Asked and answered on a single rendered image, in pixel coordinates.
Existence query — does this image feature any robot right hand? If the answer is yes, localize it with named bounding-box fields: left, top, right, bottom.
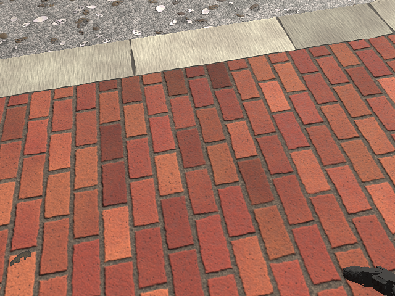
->
left=343, top=266, right=395, bottom=296

